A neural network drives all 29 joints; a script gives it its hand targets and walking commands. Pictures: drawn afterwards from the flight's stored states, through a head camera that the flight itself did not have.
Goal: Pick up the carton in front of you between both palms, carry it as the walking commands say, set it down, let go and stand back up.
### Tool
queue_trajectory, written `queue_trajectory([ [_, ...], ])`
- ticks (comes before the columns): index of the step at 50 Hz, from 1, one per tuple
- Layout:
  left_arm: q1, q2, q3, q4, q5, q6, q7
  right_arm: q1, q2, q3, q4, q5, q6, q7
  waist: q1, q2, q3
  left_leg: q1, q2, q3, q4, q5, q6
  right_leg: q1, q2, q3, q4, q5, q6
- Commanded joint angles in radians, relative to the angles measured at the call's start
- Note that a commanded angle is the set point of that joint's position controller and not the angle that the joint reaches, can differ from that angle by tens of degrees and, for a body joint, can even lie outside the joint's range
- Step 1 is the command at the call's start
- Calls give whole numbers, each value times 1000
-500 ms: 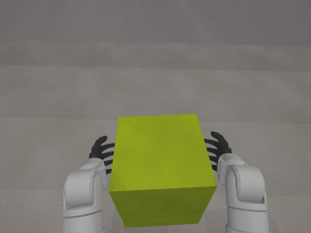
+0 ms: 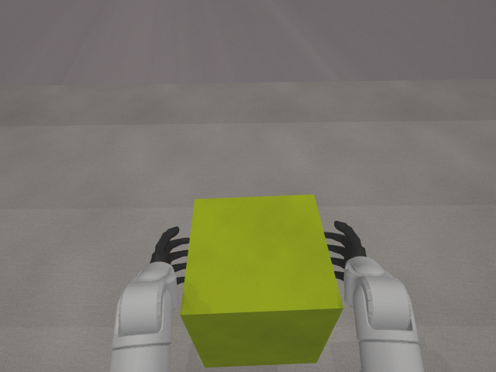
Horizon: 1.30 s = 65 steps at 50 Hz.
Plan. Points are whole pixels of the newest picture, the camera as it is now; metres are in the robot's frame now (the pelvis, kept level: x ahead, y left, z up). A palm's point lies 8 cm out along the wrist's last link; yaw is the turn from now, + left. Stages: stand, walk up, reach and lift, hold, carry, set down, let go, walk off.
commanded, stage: carry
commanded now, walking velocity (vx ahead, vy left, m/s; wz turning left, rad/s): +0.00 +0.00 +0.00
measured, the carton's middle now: (257, 283) +0.30 +0.00 -0.03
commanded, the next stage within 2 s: hold in 1.42 s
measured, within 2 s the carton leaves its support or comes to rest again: neither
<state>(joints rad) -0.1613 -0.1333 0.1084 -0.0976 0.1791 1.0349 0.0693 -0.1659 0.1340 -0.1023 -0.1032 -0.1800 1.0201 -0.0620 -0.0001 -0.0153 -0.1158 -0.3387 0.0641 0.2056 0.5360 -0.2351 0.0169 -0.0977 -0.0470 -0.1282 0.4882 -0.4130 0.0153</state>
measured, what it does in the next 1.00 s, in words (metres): shifts its weight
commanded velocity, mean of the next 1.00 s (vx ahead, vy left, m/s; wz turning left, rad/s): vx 0.00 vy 0.00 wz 0.00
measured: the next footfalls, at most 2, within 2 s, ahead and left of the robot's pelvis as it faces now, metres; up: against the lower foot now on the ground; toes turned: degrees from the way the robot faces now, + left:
none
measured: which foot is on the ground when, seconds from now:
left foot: down 0.00-1.00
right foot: down 0.00-1.00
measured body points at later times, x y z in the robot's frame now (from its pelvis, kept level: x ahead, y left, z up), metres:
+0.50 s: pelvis -0.05 +0.00 +0.00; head -0.06 +0.00 +0.45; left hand +0.26 +0.15 +0.03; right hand +0.26 -0.15 +0.03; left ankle +0.01 +0.11 -0.73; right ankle -0.13 -0.09 -0.73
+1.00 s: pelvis -0.07 -0.01 +0.00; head -0.09 +0.00 +0.45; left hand +0.23 +0.14 +0.03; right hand +0.23 -0.16 +0.03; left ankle +0.01 +0.11 -0.73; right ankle -0.13 -0.09 -0.73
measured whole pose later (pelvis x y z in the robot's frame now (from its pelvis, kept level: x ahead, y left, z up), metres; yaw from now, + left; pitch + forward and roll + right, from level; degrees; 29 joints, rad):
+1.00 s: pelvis -0.07 -0.01 +0.00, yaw +0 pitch +1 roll +0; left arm -0.25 -0.15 0.18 0.20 0.25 0.76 0.05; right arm -0.25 0.15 -0.19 0.20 -0.25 0.74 -0.03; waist 0.00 -0.01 -0.08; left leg -0.39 0.10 0.20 0.52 -0.14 0.02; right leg -0.19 -0.02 -0.13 0.56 -0.39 -0.03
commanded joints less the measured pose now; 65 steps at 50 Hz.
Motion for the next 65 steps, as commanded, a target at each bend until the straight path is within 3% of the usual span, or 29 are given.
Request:
queue_trajectory([
  [1, -483, -871, -639, -59, -339, -100, -257, -428, 883, 627, -18, 318, -83, 246, 2, -30, -277, 182, 79, -70, 55, 492, 23, 42, -128, 59, 6, 870, -1],
  [4, -470, -853, -595, -4, -292, -163, -258, -427, 868, 589, 30, 277, -145, 247, 3, -44, -276, 179, 79, -67, 67, 438, 17, 21, -136, 59, 25, 877, -13],
  [11, -578, -869, -494, 147, -211, -326, -264, -538, 879, 483, 183, 197, -309, 258, 7, -3, -250, 196, 106, -90, 34, 411, 13, -45, -112, 60, 1, 566, -29],
  [17, -647, -925, -459, 259, -175, -418, -278, -600, 935, 440, 295, 158, -402, 274, 5, 8, -255, 207, 111, -104, 2, 364, 12, -62, -105, 74, -19, 442, -40],
  [27, -574, -926, -499, 210, -202, -341, -278, -521, 930, 475, 251, 184, -324, 273, 3, 7, -258, 197, 114, -110, -21, 344, 18, -85, -103, 83, -25, 384, -41],
  [35, -628, -943, -503, 204, -214, -345, -282, -576, 943, 478, 244, 195, -329, 277, 2, 10, -219, 177, 118, -119, -48, 250, 9, -133, -103, 94, -57, 273, -51],
  [65, -609, -938, -504, 200, -212, -339, -279, -560, 937, 476, 242, 193, -322, 278, 3, 12, -246, 168, 120, -118, -46, 266, 3, -144, -99, 103, -37, 301, -60],
])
